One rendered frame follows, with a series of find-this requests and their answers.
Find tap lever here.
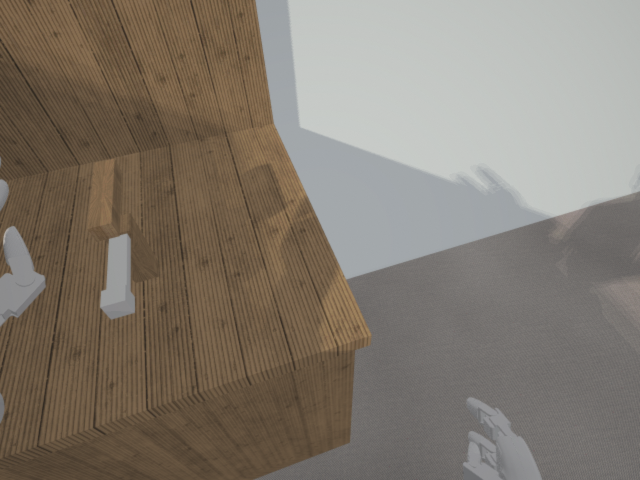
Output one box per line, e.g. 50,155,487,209
100,234,135,320

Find left robot hand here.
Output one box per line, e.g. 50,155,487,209
0,157,46,327

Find right robot hand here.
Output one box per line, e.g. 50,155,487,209
463,397,542,480

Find counter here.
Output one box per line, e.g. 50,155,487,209
0,0,372,480

